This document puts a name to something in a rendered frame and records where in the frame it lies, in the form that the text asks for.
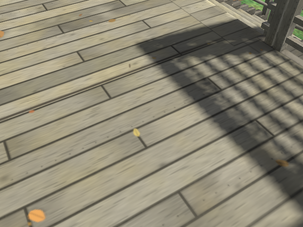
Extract stairs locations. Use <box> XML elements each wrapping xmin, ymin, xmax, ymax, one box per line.
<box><xmin>208</xmin><ymin>0</ymin><xmax>301</xmax><ymax>41</ymax></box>

